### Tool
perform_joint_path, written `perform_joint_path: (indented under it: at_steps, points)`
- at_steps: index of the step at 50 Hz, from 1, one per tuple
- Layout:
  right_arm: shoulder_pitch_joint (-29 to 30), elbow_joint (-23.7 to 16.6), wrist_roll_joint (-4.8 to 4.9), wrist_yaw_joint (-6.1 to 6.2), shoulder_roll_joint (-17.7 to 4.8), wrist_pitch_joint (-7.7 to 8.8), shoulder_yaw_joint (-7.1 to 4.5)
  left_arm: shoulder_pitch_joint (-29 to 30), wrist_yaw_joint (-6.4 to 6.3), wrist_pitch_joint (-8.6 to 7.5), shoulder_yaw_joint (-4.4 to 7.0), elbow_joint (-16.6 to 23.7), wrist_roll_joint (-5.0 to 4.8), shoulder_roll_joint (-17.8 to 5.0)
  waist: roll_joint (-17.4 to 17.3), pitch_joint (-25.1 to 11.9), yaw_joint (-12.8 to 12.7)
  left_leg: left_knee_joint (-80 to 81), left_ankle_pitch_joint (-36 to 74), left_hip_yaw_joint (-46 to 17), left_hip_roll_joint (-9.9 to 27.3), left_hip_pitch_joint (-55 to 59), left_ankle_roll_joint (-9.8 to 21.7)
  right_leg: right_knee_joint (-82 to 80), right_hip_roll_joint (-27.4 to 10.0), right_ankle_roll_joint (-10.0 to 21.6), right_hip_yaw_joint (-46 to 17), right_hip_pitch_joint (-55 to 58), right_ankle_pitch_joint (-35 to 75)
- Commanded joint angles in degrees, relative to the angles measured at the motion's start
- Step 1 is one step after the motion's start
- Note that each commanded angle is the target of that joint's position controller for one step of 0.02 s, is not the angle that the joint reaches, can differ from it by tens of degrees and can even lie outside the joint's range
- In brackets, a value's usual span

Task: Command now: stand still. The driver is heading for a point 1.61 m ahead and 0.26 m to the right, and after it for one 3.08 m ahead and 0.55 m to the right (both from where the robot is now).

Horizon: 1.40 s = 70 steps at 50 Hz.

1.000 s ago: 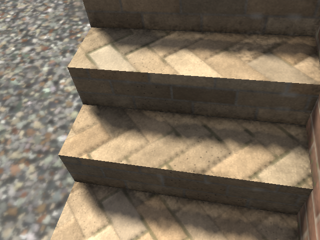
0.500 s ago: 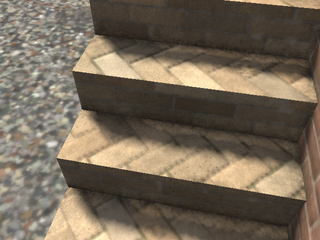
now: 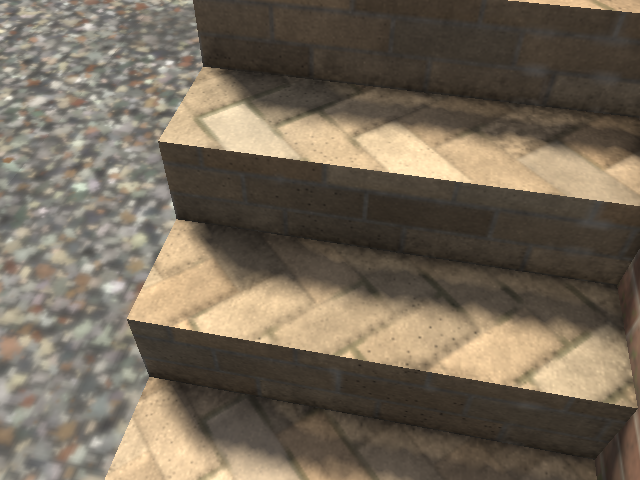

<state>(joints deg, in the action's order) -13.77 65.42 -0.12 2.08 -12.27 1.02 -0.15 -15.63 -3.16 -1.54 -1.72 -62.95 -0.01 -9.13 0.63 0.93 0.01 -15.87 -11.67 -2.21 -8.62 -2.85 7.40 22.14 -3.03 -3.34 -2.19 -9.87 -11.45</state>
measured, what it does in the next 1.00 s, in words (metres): stands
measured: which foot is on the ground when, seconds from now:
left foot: down 0.00-1.00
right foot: down 0.00-1.00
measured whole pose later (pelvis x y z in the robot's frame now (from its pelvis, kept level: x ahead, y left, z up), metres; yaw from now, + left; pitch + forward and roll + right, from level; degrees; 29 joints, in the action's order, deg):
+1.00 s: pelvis +0.04 -0.02 +0.00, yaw +1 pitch +0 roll +0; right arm -13.0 61.8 0.1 2.2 -12.8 3.5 0.6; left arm -13.2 -2.5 -4.4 -2.3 -60.2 0.0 -8.3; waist -0.9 -0.3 0.6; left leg -14.8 -14.4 -3.6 -7.7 0.4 6.6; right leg 23.6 -2.4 -1.8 -0.8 -7.6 -15.7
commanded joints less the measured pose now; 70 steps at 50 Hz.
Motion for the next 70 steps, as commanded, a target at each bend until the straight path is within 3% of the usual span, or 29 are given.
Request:
perform_joint_path:
  at_steps: [1, 30, 31, 35, 37, 44, 48, 52, 63, 70]
  points:
    - [-2.9, -0.6, 0.01, 0.30, -6.6, 0.09, -0.89, -3.7, -0.30, -0.20, 0.45, 0.3, -0.01, -3.9, -0.1, 2.0, 0.0, 2.0, 22.0, -8.9, 13.3, -1.8, -2.2, -0.4, -2.4, 1.4, -1.5, -0.2, 5.7]
    - [-4.6, -0.4, 0.08, 0.30, -6.4, 0.14, -0.48, -6.2, -0.18, -0.46, 0.16, -1.3, 0.20, -3.5, 0.6, 2.9, 0.0, 1.9, 18.0, -8.7, 12.4, -2.1, -1.3, -1.1, -3.1, 2.1, -1.8, 0.1, 6.1]
    - [-4.6, -0.6, 0.04, 0.30, -6.0, 0.18, -0.31, -6.0, -0.14, -0.43, 0.05, -1.2, 0.26, -3.2, 0.4, 2.0, 0.1, 3.1, 13.9, -9.0, 12.3, -1.9, -1.2, -1.6, -2.8, 2.1, -1.7, 0.6, 4.5]
    - [-2.1, -2.1, 0.03, 0.27, -6.4, 0.43, -0.26, -2.8, 0.17, -0.66, 0.09, 0.1, 0.75, -3.1, -0.5, 4.6, 0.3, 8.5, -3.4, -11.5, 12.3, -4.7, 0.0, -2.0, -1.7, 2.1, -1.0, 0.1, 2.2]
    - [-2.0, -2.5, 0.15, 0.16, -6.6, 0.82, -0.36, -2.7, 0.28, -1.18, 0.12, 0.4, 0.79, -3.0, -0.5, 4.8, 0.3, 8.6, -2.1, -11.6, 12.5, -3.7, 0.7, -1.5, -1.4, 2.2, -0.4, -0.6, 2.3]
    - [-2.1, -3.5, 0.14, 0.27, -6.7, 2.20, -0.38, -1.5, 0.39, -2.93, 0.34, 3.1, 0.41, -3.2, -0.6, 1.5, 0.3, 1.5, 23.9, -9.4, 13.1, 3.9, 1.9, 0.6, -1.2, 3.6, 0.4, -2.5, 5.6]
    - [-1.6, -4.9, 0.18, 0.10, -6.0, 2.78, -0.04, 0.0, 0.58, -3.33, 0.16, 4.3, 0.02, -3.6, 0.0, -0.8, 0.7, -1.8, 38.4, -7.6, 12.8, 6.4, 0.7, 1.3, -2.1, 4.7, 0.1, -0.7, 15.0]
    - [0.4, -6.2, 0.29, 0.29, -6.9, 3.53, -0.22, 2.0, 0.70, -3.42, -0.11, 5.4, -0.44, -4.2, 1.1, -2.2, 0.2, -2.3, 40.2, -7.2, 12.8, 5.6, 0.0, 0.5, -2.3, 5.0, -0.9, 2.3, 18.9]
    - [4.4, -8.0, 0.09, 0.12, -6.9, 3.45, 0.29, 7.8, 1.32, -3.44, -0.32, 7.8, -0.25, -5.5, 0.2, -4.8, 0.7, 0.9, 33.0, -6.7, 13.4, 5.6, -2.4, -4.4, -3.3, 4.9, -2.2, 6.4, 22.1]
    - [6.5, -8.3, 0.06, -0.19, -7.6, 3.53, 0.60, 10.6, 1.76, -3.53, -0.29, 8.3, -0.17, -6.8, -0.3, -3.7, 0.5, 3.7, 25.9, -7.1, 13.6, 4.1, -2.9, -7.3, -3.6, 4.7, -2.7, 6.7, 17.9]
Keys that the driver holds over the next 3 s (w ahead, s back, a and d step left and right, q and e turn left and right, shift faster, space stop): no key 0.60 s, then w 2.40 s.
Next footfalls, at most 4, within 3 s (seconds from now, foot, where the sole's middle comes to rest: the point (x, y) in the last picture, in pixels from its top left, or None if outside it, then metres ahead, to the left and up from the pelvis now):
none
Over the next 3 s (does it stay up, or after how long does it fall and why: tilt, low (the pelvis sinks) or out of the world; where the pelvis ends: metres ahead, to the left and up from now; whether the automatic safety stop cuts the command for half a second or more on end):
stays up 0.02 -0.01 0.01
